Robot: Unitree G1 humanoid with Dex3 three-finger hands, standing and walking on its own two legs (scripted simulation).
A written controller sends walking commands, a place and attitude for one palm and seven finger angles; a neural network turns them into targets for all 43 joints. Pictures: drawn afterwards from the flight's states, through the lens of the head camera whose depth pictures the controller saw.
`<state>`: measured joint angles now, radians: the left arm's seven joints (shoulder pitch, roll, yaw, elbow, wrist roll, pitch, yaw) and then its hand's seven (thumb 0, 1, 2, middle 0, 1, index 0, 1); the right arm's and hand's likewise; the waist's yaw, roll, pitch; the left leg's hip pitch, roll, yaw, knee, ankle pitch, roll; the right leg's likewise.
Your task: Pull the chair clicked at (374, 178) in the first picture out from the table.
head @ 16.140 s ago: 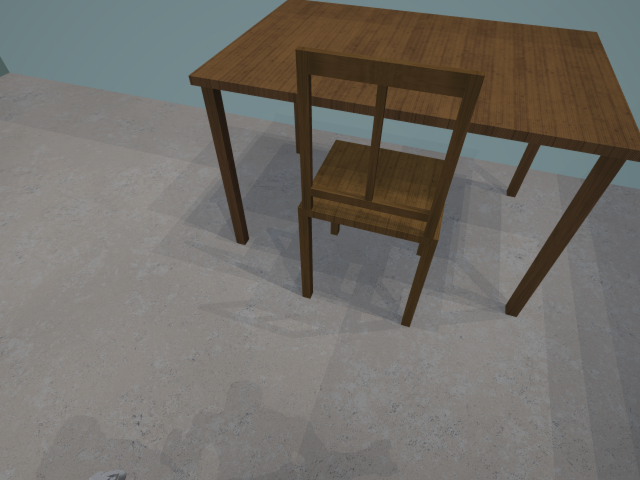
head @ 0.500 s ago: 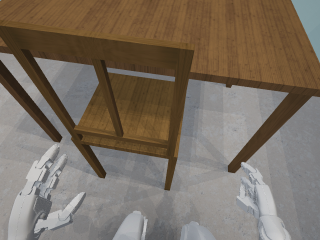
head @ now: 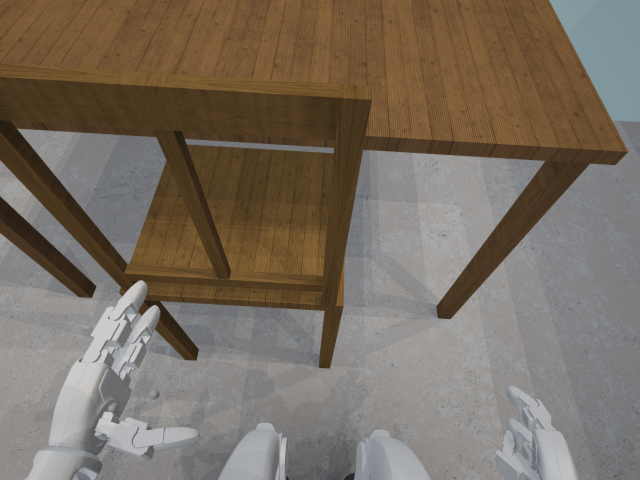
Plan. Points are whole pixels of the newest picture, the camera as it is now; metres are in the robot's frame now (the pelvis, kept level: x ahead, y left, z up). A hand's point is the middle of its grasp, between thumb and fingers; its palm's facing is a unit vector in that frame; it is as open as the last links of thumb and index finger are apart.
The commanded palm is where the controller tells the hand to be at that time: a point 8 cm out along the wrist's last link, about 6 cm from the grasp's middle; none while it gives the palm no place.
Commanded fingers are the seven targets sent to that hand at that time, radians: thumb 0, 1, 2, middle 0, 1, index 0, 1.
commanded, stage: raise the hand toward the chair's back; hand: left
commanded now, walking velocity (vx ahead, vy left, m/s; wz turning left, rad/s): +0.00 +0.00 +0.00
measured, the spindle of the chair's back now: (202, 219) +0.43 +0.18 +0.03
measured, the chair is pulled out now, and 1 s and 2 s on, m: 0.00 0.00 0.00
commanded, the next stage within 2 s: aim the fingers beside a spindle in 1.00 s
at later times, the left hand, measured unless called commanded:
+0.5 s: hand (88, 354) +0.24 +0.25 +0.06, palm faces +0.01 -1.00 -0.07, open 16.9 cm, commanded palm +0.22 +0.30 +0.06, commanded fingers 0.00 -0.50 0.30 -0.06 -0.08 -0.06 -0.08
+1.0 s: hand (119, 353) +0.25 +0.22 +0.05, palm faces -0.02 -1.00 -0.05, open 16.9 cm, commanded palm +0.23 +0.28 +0.06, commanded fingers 0.00 -0.50 0.30 -0.06 -0.08 -0.06 -0.08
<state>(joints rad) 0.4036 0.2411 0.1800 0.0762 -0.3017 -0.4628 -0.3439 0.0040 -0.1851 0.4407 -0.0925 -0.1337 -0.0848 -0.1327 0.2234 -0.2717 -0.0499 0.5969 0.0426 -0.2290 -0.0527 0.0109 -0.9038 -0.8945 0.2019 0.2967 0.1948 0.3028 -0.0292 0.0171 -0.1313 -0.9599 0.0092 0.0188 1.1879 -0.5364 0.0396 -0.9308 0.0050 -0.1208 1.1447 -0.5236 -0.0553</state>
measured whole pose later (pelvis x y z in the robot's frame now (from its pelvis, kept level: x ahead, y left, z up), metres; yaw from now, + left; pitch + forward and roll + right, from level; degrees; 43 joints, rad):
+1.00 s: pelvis +0.01 +0.02 +0.01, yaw +0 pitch +17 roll -3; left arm 0.32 0.29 0.20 0.05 -0.29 -0.36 -0.29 -0.01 -0.50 0.31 -0.06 -0.08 -0.06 -0.08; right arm 0.23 -0.25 0.02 0.52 0.03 -0.18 -0.02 0.01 -0.90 -0.89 0.21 0.30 0.20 0.30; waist -0.02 0.03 -0.15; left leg -0.89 0.00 0.02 1.12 -0.52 0.06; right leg -0.85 0.00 -0.12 1.05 -0.49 -0.03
